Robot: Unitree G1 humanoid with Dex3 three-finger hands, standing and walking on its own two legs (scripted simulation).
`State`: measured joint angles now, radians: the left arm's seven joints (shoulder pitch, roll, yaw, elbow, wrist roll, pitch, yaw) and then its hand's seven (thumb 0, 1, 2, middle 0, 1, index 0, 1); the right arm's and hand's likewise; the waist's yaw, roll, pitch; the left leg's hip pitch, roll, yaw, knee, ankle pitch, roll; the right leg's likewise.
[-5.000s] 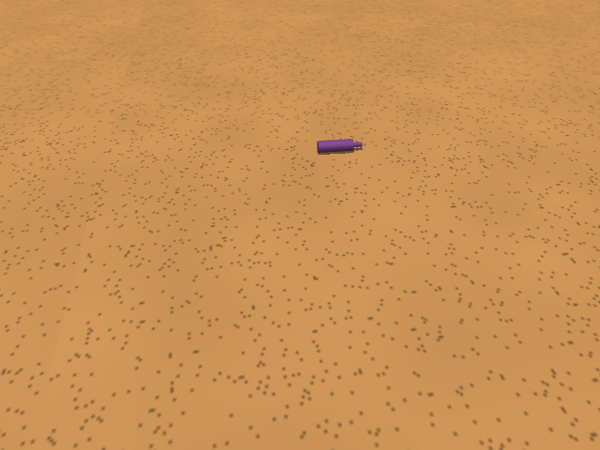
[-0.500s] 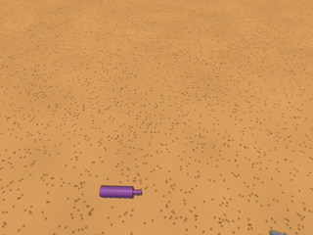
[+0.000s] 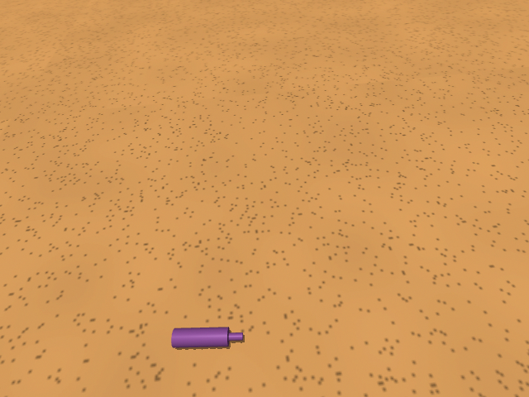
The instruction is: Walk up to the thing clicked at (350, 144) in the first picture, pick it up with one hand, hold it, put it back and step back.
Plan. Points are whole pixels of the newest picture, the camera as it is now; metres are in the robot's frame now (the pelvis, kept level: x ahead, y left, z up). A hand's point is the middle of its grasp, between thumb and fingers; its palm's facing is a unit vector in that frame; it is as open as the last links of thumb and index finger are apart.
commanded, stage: walk up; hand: left
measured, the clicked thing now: (208, 337) +0.47 +0.24 -0.73
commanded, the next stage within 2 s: none
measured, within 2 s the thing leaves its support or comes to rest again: neither
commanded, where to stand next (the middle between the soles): +0.07 +0.02 m, yaw +0 degrees
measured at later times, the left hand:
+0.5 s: hand out of the picture +0.10 +0.26 -0.13, palm faces +0.01 -0.94 -0.35, open 7.4 cm
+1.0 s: hand out of the picture +0.11 +0.26 -0.13, palm faces +0.01 -0.94 -0.35, open 7.4 cm
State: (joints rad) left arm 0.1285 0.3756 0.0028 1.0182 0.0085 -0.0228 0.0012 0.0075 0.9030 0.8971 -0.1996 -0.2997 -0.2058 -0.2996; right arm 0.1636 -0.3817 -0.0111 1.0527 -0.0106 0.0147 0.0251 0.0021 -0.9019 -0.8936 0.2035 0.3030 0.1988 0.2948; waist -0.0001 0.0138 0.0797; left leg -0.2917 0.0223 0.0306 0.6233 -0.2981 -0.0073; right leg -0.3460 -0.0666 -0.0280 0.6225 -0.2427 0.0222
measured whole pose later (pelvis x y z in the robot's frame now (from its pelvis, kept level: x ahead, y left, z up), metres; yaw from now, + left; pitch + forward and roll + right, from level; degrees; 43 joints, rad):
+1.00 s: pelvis +0.03 +0.01 +0.02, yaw +1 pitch -2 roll +0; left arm 0.08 0.34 0.01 1.17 0.01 -0.01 0.00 0.01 0.90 0.90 -0.20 -0.30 -0.20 -0.30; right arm 0.09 -0.36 -0.02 1.17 -0.01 0.01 0.02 0.00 -0.90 -0.89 0.20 0.30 0.20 0.29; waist 0.00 0.01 0.04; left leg -0.10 0.01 0.02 0.33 -0.19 -0.01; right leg -0.15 -0.07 -0.05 0.33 -0.14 0.04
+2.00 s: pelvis +0.02 -0.01 -0.01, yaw -2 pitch -3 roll -1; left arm 0.25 0.36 0.04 0.89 0.01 -0.03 -0.01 0.01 0.90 0.90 -0.20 -0.30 -0.21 -0.30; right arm 0.28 -0.46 -0.07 0.86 -0.03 0.03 0.00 0.00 -0.90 -0.89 0.20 0.30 0.20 0.29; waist -0.01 0.06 0.12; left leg -0.49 0.01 -0.09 1.15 -0.47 0.01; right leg -0.27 -0.03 0.00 0.66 -0.33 0.02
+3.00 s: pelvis -0.02 -0.01 +0.00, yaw +1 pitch -4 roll +0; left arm 0.41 0.43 0.09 0.91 0.02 -0.07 0.08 0.01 0.90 0.90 -0.20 -0.30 -0.21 -0.30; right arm 0.29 -0.46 -0.10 0.82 -0.05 0.09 0.06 0.00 -0.90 -0.89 0.20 0.30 0.20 0.29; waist 0.01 0.16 0.13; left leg -0.57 -0.06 -0.18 1.06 -0.27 0.00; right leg -0.18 -0.09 -0.07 0.64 -0.39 0.03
